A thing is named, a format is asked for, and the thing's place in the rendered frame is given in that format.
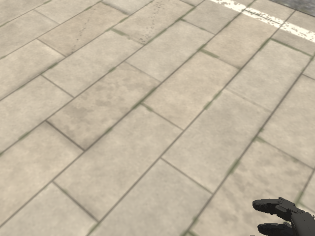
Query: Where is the right robot hand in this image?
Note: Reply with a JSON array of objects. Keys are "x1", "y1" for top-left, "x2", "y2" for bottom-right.
[{"x1": 250, "y1": 197, "x2": 315, "y2": 236}]

